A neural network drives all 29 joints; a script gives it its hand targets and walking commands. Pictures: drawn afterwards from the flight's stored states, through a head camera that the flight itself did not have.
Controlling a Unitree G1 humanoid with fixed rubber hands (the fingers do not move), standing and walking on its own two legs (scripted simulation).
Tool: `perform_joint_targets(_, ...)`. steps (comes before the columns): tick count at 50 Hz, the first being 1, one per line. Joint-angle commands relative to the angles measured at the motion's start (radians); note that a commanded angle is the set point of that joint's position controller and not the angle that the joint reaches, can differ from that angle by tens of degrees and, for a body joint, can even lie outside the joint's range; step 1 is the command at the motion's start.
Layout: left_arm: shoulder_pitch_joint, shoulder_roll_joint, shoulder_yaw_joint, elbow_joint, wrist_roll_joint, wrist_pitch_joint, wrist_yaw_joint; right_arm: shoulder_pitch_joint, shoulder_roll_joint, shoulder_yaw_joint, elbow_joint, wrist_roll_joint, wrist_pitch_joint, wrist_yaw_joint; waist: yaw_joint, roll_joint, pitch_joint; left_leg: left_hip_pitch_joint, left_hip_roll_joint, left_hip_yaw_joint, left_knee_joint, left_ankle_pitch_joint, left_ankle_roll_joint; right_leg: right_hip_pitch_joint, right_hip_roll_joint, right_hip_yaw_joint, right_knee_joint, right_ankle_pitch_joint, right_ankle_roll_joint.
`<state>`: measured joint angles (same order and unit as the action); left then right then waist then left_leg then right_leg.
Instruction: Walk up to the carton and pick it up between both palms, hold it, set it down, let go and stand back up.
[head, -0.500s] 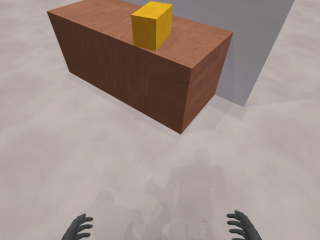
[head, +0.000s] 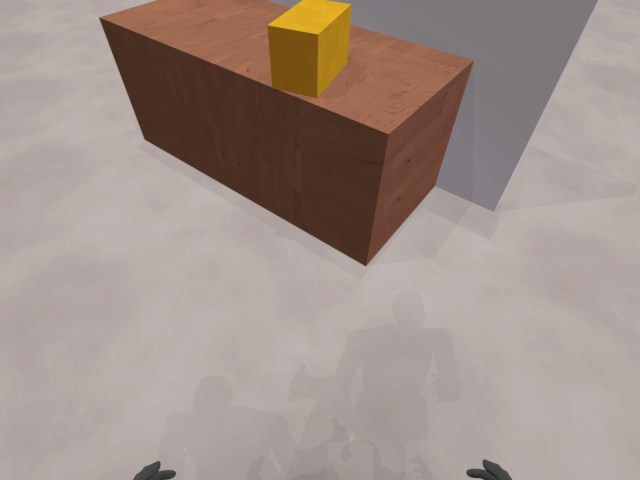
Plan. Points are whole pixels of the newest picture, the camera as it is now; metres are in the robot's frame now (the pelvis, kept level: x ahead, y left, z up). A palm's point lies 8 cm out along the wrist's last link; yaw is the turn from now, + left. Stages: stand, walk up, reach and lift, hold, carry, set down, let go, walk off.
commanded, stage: stand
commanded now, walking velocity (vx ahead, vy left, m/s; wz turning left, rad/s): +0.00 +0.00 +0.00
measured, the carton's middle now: (311, 46) +1.39 +0.00 -0.05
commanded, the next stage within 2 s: none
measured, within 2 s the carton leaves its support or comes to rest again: neither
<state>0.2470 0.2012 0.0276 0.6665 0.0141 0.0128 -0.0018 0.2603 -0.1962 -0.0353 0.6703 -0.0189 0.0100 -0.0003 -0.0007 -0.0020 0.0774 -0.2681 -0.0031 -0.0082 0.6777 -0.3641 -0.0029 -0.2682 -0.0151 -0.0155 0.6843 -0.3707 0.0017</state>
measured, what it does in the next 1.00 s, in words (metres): stands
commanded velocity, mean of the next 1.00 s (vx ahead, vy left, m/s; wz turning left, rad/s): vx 0.00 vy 0.00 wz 0.00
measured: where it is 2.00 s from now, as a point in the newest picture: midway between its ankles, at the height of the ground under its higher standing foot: outside the picture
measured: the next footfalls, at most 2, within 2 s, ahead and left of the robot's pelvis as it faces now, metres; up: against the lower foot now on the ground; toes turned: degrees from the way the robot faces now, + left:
none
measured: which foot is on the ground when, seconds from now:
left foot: down 0.00-1.00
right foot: down 0.00-1.00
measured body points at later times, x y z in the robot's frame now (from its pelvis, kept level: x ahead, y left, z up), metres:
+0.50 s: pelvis +0.00 +0.00 +0.00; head +0.01 +0.00 +0.45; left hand +0.10 +0.24 -0.12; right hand +0.11 -0.24 -0.11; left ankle +0.00 +0.12 -0.72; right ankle +0.00 -0.12 -0.72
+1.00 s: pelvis -0.01 +0.00 +0.01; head +0.00 +0.00 +0.46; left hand +0.08 +0.24 -0.12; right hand +0.10 -0.24 -0.11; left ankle +0.00 +0.12 -0.72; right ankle +0.00 -0.12 -0.72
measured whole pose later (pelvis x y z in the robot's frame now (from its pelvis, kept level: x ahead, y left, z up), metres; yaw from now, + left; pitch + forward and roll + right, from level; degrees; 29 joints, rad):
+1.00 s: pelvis -0.01 +0.00 +0.01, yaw +1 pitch -3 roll +0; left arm 0.29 0.21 0.01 0.73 0.01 0.01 0.00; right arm 0.28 -0.20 -0.02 0.73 -0.01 0.00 -0.01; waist 0.01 -0.01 0.06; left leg -0.23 -0.01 -0.03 0.60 -0.31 -0.01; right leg -0.22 -0.02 -0.04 0.60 -0.32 0.00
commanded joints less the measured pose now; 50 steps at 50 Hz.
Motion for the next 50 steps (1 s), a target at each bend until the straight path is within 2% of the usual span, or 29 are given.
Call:
perform_joint_targets(1, -0.022, 0.139, 0.042, -0.119, -0.002, -0.036, 0.007, -0.017, -0.131, -0.043, -0.132, 0.003, -0.033, -0.008, 0.003, -0.001, -0.085, 0.009, 0.068, -0.085, -0.136, 0.266, 0.035, 0.013, -0.072, 0.083, -0.163, 0.235, -0.035)
perform_joint_targets(3, -0.025, 0.137, 0.039, -0.118, -0.002, -0.035, 0.007, -0.013, -0.133, -0.044, -0.131, 0.003, -0.034, -0.008, 0.002, -0.014, -0.067, -0.001, 0.069, -0.087, -0.147, 0.253, 0.033, 0.014, -0.073, 0.080, -0.168, 0.220, -0.033)
perform_joint_targets(5, -0.019, 0.135, 0.040, -0.116, -0.001, -0.036, 0.007, -0.025, -0.135, -0.045, -0.132, 0.002, -0.035, -0.008, 0.007, 0.003, -0.076, 0.008, 0.068, -0.088, -0.150, 0.252, 0.035, 0.016, -0.072, 0.080, -0.169, 0.223, -0.033)
perform_joint_targets(9, -0.019, 0.141, 0.041, -0.114, -0.002, -0.037, 0.007, -0.018, -0.136, -0.043, -0.127, 0.003, -0.036, -0.009, 0.003, -0.005, -0.062, 0.006, 0.069, -0.088, -0.153, 0.259, 0.037, 0.019, -0.077, 0.081, -0.181, 0.221, -0.035)
perform_joint_targets(14, -0.013, 0.139, 0.041, -0.107, -0.001, -0.037, 0.006, -0.020, -0.138, -0.044, -0.119, 0.004, -0.038, -0.009, 0.006, 0.018, -0.082, 0.009, 0.070, -0.093, -0.165, 0.250, 0.041, 0.032, -0.074, 0.071, -0.179, 0.216, -0.034)
perform_joint_targets(16, -0.007, 0.146, 0.042, -0.101, -0.001, -0.038, 0.006, -0.016, -0.135, -0.042, -0.118, 0.004, -0.038, -0.008, 0.006, 0.000, -0.090, 0.017, 0.071, -0.091, -0.161, 0.248, 0.040, 0.030, -0.078, 0.074, -0.183, 0.214, -0.035)
perform_joint_targets(23, 0.003, 0.144, 0.038, -0.082, -0.003, -0.039, 0.006, -0.013, -0.139, -0.042, -0.109, 0.006, -0.039, -0.009, 0.003, 0.002, -0.092, 0.024, 0.071, -0.099, -0.167, 0.254, 0.043, 0.031, -0.079, 0.073, -0.187, 0.216, -0.035)
perform_joint_targets(25, 0.012, 0.145, 0.037, -0.080, -0.003, -0.039, 0.006, -0.017, -0.141, -0.041, -0.107, 0.004, -0.038, -0.010, 0.006, 0.020, -0.090, 0.027, 0.071, -0.096, -0.167, 0.256, 0.041, 0.031, -0.080, 0.074, -0.191, 0.218, -0.035)
perform_joint_targets(26, 0.009, 0.149, 0.037, -0.077, -0.003, -0.038, 0.006, -0.006, -0.138, -0.041, -0.105, 0.004, -0.038, -0.010, 0.003, 0.002, -0.094, 0.023, 0.072, -0.099, -0.169, 0.260, 0.040, 0.042, -0.080, 0.071, -0.190, 0.222, -0.035)
perform_joint_targets(29, 0.019, 0.144, 0.035, -0.073, -0.004, -0.037, 0.006, -0.010, -0.144, -0.039, -0.099, 0.006, -0.038, -0.011, 0.008, 0.013, -0.080, 0.021, 0.074, -0.097, -0.174, 0.254, 0.041, 0.034, -0.081, 0.069, -0.198, 0.214, -0.033)
perform_joint_targets(42, 0.036, 0.155, 0.029, -0.052, -0.007, -0.038, 0.008, 0.012, -0.149, -0.037, -0.076, 0.007, -0.036, -0.013, 0.005, -0.008, -0.045, 0.024, 0.070, -0.104, -0.187, 0.249, 0.037, 0.016, -0.084, 0.070, -0.230, 0.195, -0.038)
perform_joint_targets(44, 0.041, 0.159, 0.029, -0.046, -0.006, -0.039, 0.008, 0.013, -0.147, -0.034, -0.069, 0.007, -0.037, -0.012, 0.008, 0.013, -0.070, 0.032, 0.070, -0.098, -0.188, 0.256, 0.036, 0.034, -0.086, 0.070, -0.228, 0.205, -0.040)
perform_joint_targets(50, 0.045, 0.159, 0.028, -0.036, -0.007, -0.039, 0.008, 0.020, -0.149, -0.033, -0.057, 0.007, -0.038, -0.013, 0.008, -0.001, -0.060, 0.025, 0.069, -0.103, -0.199, 0.245, 0.035, 0.041, -0.087, 0.068, -0.234, 0.190, -0.038)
